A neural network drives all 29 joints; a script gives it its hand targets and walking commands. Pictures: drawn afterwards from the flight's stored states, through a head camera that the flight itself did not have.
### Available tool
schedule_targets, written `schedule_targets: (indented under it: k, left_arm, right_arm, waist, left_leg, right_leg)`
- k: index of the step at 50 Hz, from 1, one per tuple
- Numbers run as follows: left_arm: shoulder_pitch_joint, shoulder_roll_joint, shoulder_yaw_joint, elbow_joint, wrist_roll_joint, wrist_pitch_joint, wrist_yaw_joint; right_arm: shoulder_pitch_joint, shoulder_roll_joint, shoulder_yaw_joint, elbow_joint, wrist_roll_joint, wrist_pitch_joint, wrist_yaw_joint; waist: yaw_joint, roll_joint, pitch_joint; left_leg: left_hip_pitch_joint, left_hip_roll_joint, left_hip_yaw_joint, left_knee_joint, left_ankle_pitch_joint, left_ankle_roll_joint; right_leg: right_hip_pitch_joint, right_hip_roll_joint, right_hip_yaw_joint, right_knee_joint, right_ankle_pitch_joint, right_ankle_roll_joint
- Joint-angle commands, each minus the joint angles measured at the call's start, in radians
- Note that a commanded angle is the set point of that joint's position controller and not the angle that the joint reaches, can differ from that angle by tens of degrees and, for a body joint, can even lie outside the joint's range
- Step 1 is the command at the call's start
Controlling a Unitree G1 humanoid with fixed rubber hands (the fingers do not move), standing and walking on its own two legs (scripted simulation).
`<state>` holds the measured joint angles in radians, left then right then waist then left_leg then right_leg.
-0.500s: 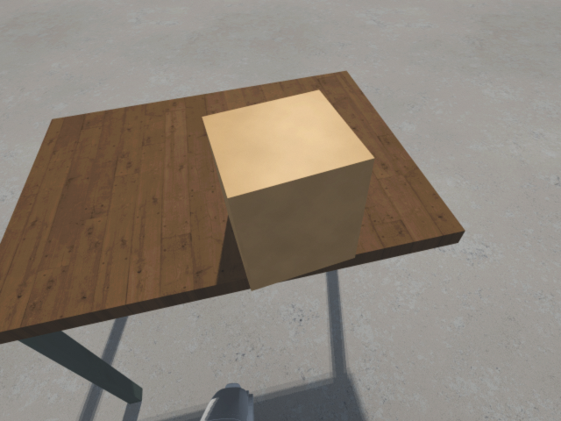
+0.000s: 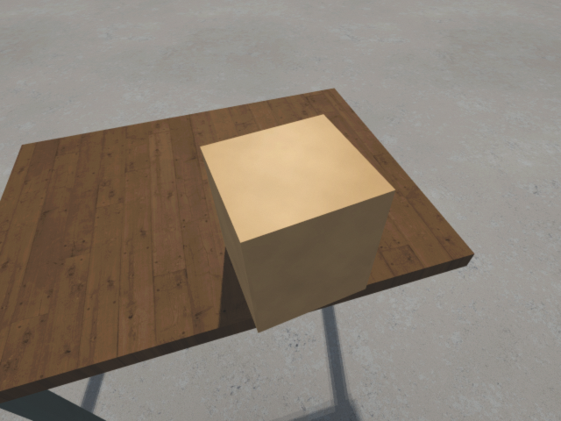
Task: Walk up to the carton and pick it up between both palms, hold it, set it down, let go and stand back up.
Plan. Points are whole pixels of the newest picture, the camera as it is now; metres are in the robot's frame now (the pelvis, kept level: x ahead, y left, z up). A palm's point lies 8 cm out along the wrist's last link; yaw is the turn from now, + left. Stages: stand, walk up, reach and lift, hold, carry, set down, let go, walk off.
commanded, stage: walk up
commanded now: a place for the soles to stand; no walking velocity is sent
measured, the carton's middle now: (290, 224) +0.42 -0.01 +0.05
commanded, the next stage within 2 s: none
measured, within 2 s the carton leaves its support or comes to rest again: neither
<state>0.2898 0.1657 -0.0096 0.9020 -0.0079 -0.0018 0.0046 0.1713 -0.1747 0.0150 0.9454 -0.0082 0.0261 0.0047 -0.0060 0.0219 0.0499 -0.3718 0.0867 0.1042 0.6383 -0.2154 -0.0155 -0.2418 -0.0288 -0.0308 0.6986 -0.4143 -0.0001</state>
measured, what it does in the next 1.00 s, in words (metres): steps to the right: right foot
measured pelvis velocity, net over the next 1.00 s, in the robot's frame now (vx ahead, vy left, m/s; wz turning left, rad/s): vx -0.05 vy -0.11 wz -0.01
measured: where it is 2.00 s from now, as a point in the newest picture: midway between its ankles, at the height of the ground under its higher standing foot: outside the picture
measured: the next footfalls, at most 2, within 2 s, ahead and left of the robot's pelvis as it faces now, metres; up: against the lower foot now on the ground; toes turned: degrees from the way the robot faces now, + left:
right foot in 0.94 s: +0.02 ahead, -0.26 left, +0.00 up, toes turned -4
left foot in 1.44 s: -0.03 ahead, +0.02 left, +0.00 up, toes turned +19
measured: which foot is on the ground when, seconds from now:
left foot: down 0.00-0.96, up 0.98-1.00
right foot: down 0.00-0.64, up 0.66-0.92, down 0.94-1.00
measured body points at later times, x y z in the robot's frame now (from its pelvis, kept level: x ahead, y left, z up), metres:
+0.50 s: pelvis +0.02 +0.01 +0.01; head +0.03 +0.01 +0.46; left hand +0.07 +0.24 -0.14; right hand +0.05 -0.23 -0.14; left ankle +0.08 +0.14 -0.72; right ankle -0.02 -0.12 -0.72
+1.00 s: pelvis -0.05 -0.11 -0.03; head +0.00 -0.12 +0.42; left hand +0.07 +0.15 -0.16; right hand +0.01 -0.38 -0.17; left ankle +0.07 +0.12 -0.70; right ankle -0.01 -0.26 -0.72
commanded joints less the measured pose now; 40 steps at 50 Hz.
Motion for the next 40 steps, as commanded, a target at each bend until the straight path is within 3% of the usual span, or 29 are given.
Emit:
schedule_targets:
  k: [1, 2, 3, 4, 5, 6, 7, 8, 9, 10, 13, 16, 17, 20, 22, 23, 25, 26, 29, 30, 31, 32, 33, 34, 35, 36, 38, 39, 40]
  left_arm:
    - [0.008, 0.157, 0.036, -0.058, 0.0, -0.04, 0.002]
    - [0.02, 0.155, 0.032, -0.051, -0.004, -0.041, 0.0]
    - [0.022, 0.154, 0.03, -0.044, -0.004, -0.04, -0.002]
    - [0.024, 0.14, 0.03, -0.039, 0.005, -0.04, 0.0]
    - [0.033, 0.139, 0.026, -0.029, 0.005, -0.037, 0.002]
    - [0.031, 0.154, 0.028, -0.026, 0.005, -0.036, 0.002]
    - [0.029, 0.155, 0.026, -0.016, 0.006, -0.031, 0.003]
    - [0.016, 0.152, 0.026, -0.014, 0.003, -0.028, 0.004]
    - [0.02, 0.149, 0.027, -0.015, 0.004, -0.025, 0.005]
    - [0.008, 0.161, 0.026, -0.013, 0.003, -0.022, 0.005]
    - [-0.002, 0.163, 0.016, 0.006, 0.004, -0.022, 0.004]
    - [0.017, 0.158, 0.007, 0.037, 0.004, -0.023, 0.004]
    - [0.018, 0.169, 0.007, 0.047, 0.004, -0.027, 0.004]
    - [0.001, 0.167, 0.004, 0.06, 0.005, -0.033, 0.005]
    - [0.014, 0.171, 0.001, 0.065, 0.003, -0.038, 0.007]
    - [0.009, 0.181, 0.002, 0.066, 0.001, -0.04, 0.009]
    - [-0.005, 0.19, 0.005, 0.071, 0.002, -0.038, 0.008]
    - [0.008, 0.181, 0.004, 0.077, 0.005, -0.037, 0.011]
    - [0.006, 0.176, 0.004, 0.083, 0.0, -0.029, 0.013]
    - [0.021, 0.179, 0.005, 0.087, -0.001, -0.03, 0.014]
    - [0.017, 0.179, 0.0, 0.094, -0.001, -0.027, 0.014]
    - [-0.147, 0.283, 0.046, 0.014, 0.06, 0.011, -0.003]
    - [-0.142, 0.244, 0.038, -0.019, 0.087, 0.034, -0.007]
    - [-0.091, 0.215, 0.038, -0.025, 0.102, 0.053, -0.006]
    - [-0.061, 0.203, 0.037, -0.028, 0.104, 0.063, -0.006]
    - [-0.073, 0.196, 0.033, -0.037, 0.093, 0.067, -0.007]
    - [-0.113, 0.175, 0.039, -0.074, 0.096, 0.073, -0.015]
    - [-0.117, 0.173, 0.038, -0.085, 0.087, 0.08, -0.022]
    - [-0.099, 0.172, 0.04, -0.089, 0.079, 0.087, -0.03]
  right_arm:
    - [-0.002, -0.11, -0.012, -0.041, -0.005, -0.05, -0.003]
    - [-0.003, -0.114, -0.01, -0.037, -0.001, -0.057, -0.005]
    - [0.002, -0.127, -0.01, -0.034, 0.002, -0.059, -0.007]
    - [-0.01, -0.133, -0.014, -0.021, -0.004, -0.059, -0.008]
    - [-0.002, -0.136, -0.013, -0.015, -0.001, -0.056, -0.007]
    - [0.012, -0.129, -0.01, -0.015, -0.002, -0.051, -0.008]
    - [0.012, -0.134, -0.006, -0.017, -0.005, -0.048, -0.009]
    - [0.024, -0.136, -0.006, -0.006, 0.006, -0.045, -0.009]
    - [0.027, -0.141, -0.007, -0.001, -0.003, -0.039, -0.01]
    - [0.041, -0.151, -0.012, 0.004, 0.002, -0.038, -0.01]
    - [0.039, -0.176, -0.009, 0.017, 0.007, -0.038, -0.011]
    - [0.034, -0.171, -0.006, 0.023, 0.01, -0.036, -0.009]
    - [0.048, -0.177, -0.008, 0.026, 0.002, -0.035, -0.01]
    - [0.07, -0.18, -0.005, 0.049, 0.001, -0.043, -0.011]
    - [0.048, -0.182, -0.003, 0.051, -0.002, -0.044, -0.012]
    - [0.044, -0.176, -0.003, 0.052, 0.0, -0.043, -0.01]
    - [0.06, -0.169, 0.004, 0.055, 0.001, -0.044, -0.012]
    - [0.057, -0.17, 0.003, 0.056, -0.001, -0.042, -0.013]
    - [0.054, -0.185, -0.003, 0.066, 0.0, -0.039, -0.018]
    - [0.048, -0.18, 0.0, 0.066, 0.002, -0.036, -0.017]
    - [0.052, -0.183, -0.004, 0.068, 0.003, -0.033, -0.016]
    - [0.185, -0.232, -0.041, 0.046, -0.034, -0.041, -0.052]
    - [0.278, -0.295, -0.067, 0.077, -0.032, -0.043, -0.073]
    - [0.272, -0.315, -0.082, 0.068, -0.039, -0.043, -0.094]
    - [0.246, -0.301, -0.088, 0.053, -0.036, -0.045, -0.104]
    - [0.196, -0.294, -0.093, 0.028, -0.047, -0.051, -0.109]
    - [0.144, -0.249, -0.096, -0.017, -0.047, -0.067, -0.114]
    - [0.102, -0.248, -0.103, -0.041, -0.044, -0.072, -0.114]
    - [0.075, -0.265, -0.112, -0.059, -0.05, -0.073, -0.114]
  waist:
    - [0.003, -0.153, -0.019]
    - [0.017, -0.148, -0.048]
    - [0.011, -0.128, -0.071]
    - [0.024, -0.058, -0.066]
    - [0.019, -0.047, -0.096]
    - [0.017, -0.056, -0.11]
    - [0.018, -0.066, -0.093]
    - [0.007, -0.043, -0.087]
    - [0.02, -0.027, -0.071]
    - [-0.002, -0.043, -0.064]
    - [0.007, 0.033, -0.011]
    - [0.01, 0.03, 0.007]
    - [0.009, -0.008, -0.004]
    - [0.002, 0.027, -0.044]
    - [0.012, -0.035, -0.05]
    - [0.004, -0.023, -0.054]
    - [-0.004, -0.061, -0.057]
    - [-0.002, -0.029, -0.063]
    - [-0.01, -0.014, -0.036]
    - [0.0, -0.044, -0.04]
    - [0.001, -0.072, -0.02]
    - [-0.063, -0.09, 0.067]
    - [-0.074, 0.039, 0.022]
    - [-0.056, 0.069, -0.002]
    - [-0.035, 0.031, -0.008]
    - [-0.024, 0.043, -0.025]
    - [-0.013, 0.09, 0.008]
    - [-0.006, 0.151, -0.011]
    - [0.011, 0.169, -0.041]
  left_leg:
    - [0.135, 0.044, -0.077, -0.119, 0.133, 0.06]
    - [0.154, 0.057, -0.076, -0.13, 0.185, 0.067]
    - [0.166, 0.067, -0.081, -0.136, 0.189, 0.071]
    - [0.188, 0.068, -0.07, -0.134, 0.238, 0.072]
    - [0.182, 0.074, -0.078, -0.141, 0.247, 0.075]
    - [0.207, 0.069, -0.07, -0.153, 0.198, 0.07]
    - [0.209, 0.078, -0.069, -0.153, 0.211, 0.074]
    - [0.19, 0.086, -0.069, -0.163, 0.201, 0.071]
    - [0.19, 0.077, -0.057, -0.173, 0.139, 0.071]
    - [0.177, 0.079, -0.066, -0.186, 0.08, 0.068]
    - [0.165, 0.092, -0.082, -0.243, 0.029, 0.062]
    - [0.156, 0.106, -0.114, -0.288, -0.09, 0.07]
    - [0.167, 0.106, -0.1, -0.277, -0.08, 0.064]
    - [0.192, 0.092, -0.084, -0.266, 0.012, 0.058]
    - [0.206, 0.097, -0.062, -0.219, 0.104, 0.072]
    - [0.217, 0.085, -0.04, -0.21, 0.095, 0.062]
    - [0.247, 0.088, -0.039, -0.213, 0.11, 0.063]
    - [0.241, 0.094, -0.039, -0.212, 0.125, 0.07]
    - [0.243, 0.104, -0.04, -0.229, 0.099, 0.069]
    - [0.242, 0.1, -0.031, -0.226, 0.067, 0.07]
    - [0.231, 0.1, -0.041, -0.231, 0.007, 0.071]
    - [0.27, 0.233, -0.261, -0.314, 0.118, 0.132]
    - [0.35, 0.379, -0.451, -0.374, 0.193, 0.201]
    - [0.367, 0.463, -0.498, -0.362, 0.21, 0.264]
    - [0.33, 0.476, -0.483, -0.361, 0.224, 0.275]
    - [0.338, 0.439, -0.425, -0.352, 0.216, 0.265]
    - [0.223, 0.376, -0.373, -0.359, 0.238, 0.237]
    - [0.191, 0.362, -0.319, -0.364, 0.2, 0.22]
    - [0.206, 0.34, -0.293, -0.356, 0.169, 0.215]
  right_leg:
    - [-0.095, -0.108, 0.156, -0.289, 0.247, -0.055]
    - [-0.046, -0.099, 0.139, -0.266, 0.333, -0.053]
    - [-0.027, -0.097, 0.133, -0.244, 0.334, -0.059]
    - [-0.015, -0.098, 0.132, -0.24, 0.399, -0.058]
    - [0.006, -0.089, 0.132, -0.235, 0.404, -0.06]
    - [-0.011, -0.093, 0.13, -0.247, 0.334, -0.055]
    - [-0.013, -0.085, 0.122, -0.243, 0.355, -0.056]
    - [-0.015, -0.083, 0.121, -0.246, 0.319, -0.061]
    - [-0.034, -0.088, 0.129, -0.275, 0.269, -0.063]
    - [-0.037, -0.087, 0.138, -0.28, 0.243, -0.067]
    - [-0.066, -0.072, 0.121, -0.278, 0.185, -0.06]
    - [-0.086, -0.057, 0.111, -0.284, 0.132, -0.053]
    - [-0.082, -0.059, 0.123, -0.291, 0.133, -0.055]
    - [-0.043, -0.062, 0.131, -0.277, 0.216, -0.054]
    - [-0.038, -0.075, 0.149, -0.292, 0.314, -0.058]
    - [-0.038, -0.078, 0.157, -0.294, 0.334, -0.057]
    - [-0.048, -0.078, 0.153, -0.284, 0.323, -0.053]
    - [-0.046, -0.078, 0.158, -0.284, 0.351, -0.055]
    - [-0.076, -0.066, 0.155, -0.282, 0.276, -0.045]
    - [-0.082, -0.063, 0.155, -0.289, 0.27, -0.046]
    - [-0.096, -0.064, 0.16, -0.296, 0.237, -0.048]
    - [-0.218, -0.005, 0.038, -0.047, 0.116, 0.005]
    - [-0.308, 0.014, 0.029, 0.123, -0.126, 0.033]
    - [-0.353, -0.039, 0.069, 0.269, -0.181, 0.029]
    - [-0.33, -0.067, 0.094, 0.333, -0.193, 0.039]
    - [-0.341, -0.09, 0.109, 0.364, -0.158, 0.037]
    - [-0.312, -0.124, 0.156, 0.417, -0.091, 0.047]
    - [-0.286, -0.146, 0.161, 0.417, -0.069, 0.044]
    - [-0.271, -0.14, 0.153, 0.406, -0.06, 0.051]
